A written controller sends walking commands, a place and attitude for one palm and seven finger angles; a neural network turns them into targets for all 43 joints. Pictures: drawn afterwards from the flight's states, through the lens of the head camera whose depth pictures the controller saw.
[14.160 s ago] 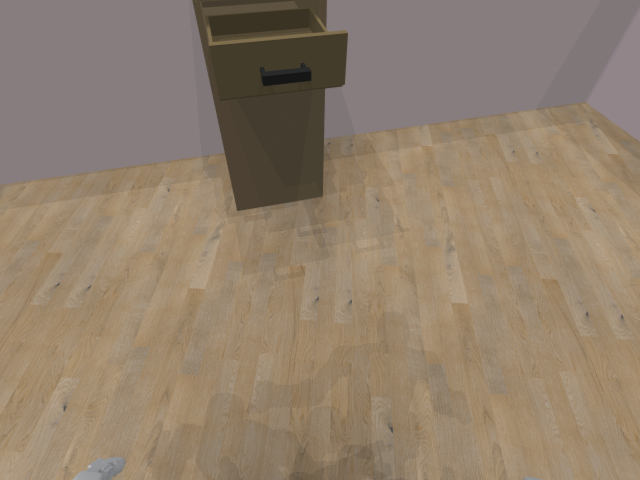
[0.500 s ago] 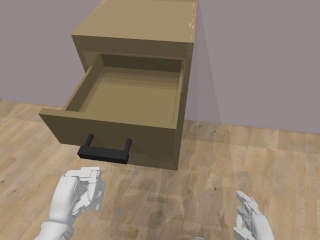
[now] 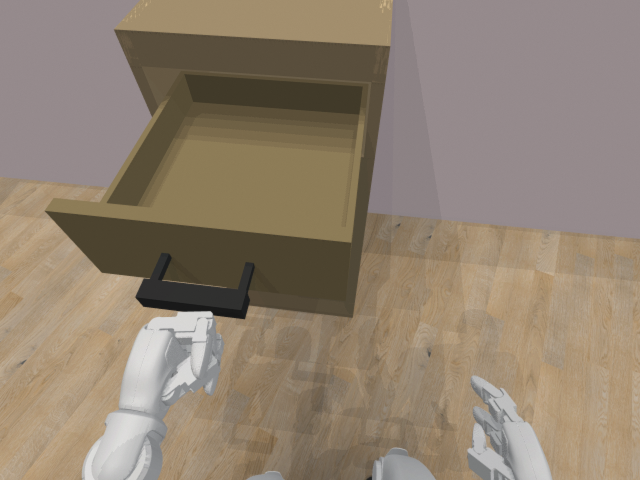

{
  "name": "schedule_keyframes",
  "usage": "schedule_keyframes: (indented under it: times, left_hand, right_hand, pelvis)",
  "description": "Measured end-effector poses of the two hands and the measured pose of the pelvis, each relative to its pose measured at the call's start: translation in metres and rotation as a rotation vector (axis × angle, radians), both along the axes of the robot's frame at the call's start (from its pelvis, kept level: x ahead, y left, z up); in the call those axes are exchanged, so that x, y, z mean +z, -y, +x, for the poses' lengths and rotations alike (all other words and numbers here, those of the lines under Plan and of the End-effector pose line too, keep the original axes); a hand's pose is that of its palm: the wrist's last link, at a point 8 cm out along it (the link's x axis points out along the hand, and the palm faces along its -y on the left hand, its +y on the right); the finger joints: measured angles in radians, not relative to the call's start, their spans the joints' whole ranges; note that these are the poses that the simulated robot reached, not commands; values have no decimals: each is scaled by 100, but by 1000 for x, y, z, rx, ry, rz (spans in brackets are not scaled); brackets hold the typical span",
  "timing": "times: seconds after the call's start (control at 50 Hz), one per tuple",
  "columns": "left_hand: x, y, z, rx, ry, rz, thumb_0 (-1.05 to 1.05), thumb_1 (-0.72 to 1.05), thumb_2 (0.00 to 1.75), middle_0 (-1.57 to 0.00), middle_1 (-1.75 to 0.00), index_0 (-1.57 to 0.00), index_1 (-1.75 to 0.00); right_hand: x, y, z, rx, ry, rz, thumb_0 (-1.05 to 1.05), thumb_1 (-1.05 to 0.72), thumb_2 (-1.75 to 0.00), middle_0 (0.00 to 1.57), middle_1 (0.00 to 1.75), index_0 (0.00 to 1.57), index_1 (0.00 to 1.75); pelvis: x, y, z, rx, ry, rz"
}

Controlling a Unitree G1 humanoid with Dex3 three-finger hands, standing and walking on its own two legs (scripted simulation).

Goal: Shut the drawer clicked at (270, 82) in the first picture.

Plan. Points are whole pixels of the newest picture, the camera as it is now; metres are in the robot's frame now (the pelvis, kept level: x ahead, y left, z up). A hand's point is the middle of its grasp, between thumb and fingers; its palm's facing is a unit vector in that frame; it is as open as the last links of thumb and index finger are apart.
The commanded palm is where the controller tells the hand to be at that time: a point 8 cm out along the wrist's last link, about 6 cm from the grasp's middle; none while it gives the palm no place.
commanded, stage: bring the fist close to the handle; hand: left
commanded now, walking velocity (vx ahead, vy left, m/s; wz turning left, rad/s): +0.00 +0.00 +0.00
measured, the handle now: (200, 282) +0.34 +0.16 +0.06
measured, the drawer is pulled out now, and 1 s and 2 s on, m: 0.29 0.27 0.13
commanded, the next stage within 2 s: push the drawer shut in 0.28 s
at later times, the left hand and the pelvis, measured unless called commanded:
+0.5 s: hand (209, 360) +0.24 +0.13 +0.06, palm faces -0.09 -0.99 -0.06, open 3.3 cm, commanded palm +0.23 +0.19 +0.06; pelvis +0.01 +0.00 +0.00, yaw +0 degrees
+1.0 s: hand (215, 326) +0.28 +0.14 +0.05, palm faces -0.11 -0.99 -0.06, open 2.9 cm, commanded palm +0.28 +0.19 +0.06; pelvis -0.01 +0.01 +0.00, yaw +1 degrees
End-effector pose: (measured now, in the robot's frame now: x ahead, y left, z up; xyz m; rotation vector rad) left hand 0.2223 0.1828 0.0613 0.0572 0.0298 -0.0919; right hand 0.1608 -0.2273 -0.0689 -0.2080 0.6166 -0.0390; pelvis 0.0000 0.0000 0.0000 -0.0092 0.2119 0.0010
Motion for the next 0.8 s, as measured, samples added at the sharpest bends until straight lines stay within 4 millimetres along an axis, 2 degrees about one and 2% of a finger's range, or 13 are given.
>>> schedule_keyframes:
  times: [0.12, 0.46, 0.6, 0.8]
  left_hand:
    - [3, 3, -2, 0, -6, 2, 2, 90, 90, -140, -160, -140, -160]
    - [0, -8, 1, 9, -12, 1, 1, 90, 90, -140, -160, -140, -160]
    - [-3, -5, 13, -8, 4, 3, 1, 90, 91, -140, -160, -140, -160]
    - [-6, -11, 24, -13, 6, 5, -4, 81, 92, -140, -160, -140, -160]
  right_hand:
    - [-1, 1, -1, -15, -17, 10, 1, -90, -90, 20, 30, 21, 30]
    - [1, 3, 8, -15, -14, -8, 1, -90, -90, 20, 30, 20, 30]
    - [-2, 0, 8, -6, -22, -11, 1, -90, -90, 20, 30, 20, 30]
    - [-9, -4, 0, 1, -73, -12, 1, -90, -90, 20, 30, 20, 30]
  pelvis:
    - [1, 1, 2, -3, -3, 3]
    - [0, 1, 6, 7, -11, -5]
    - [-1, -1, 5, 8, -14, -5]
    - [-1, -3, 0, 15, -9, -6]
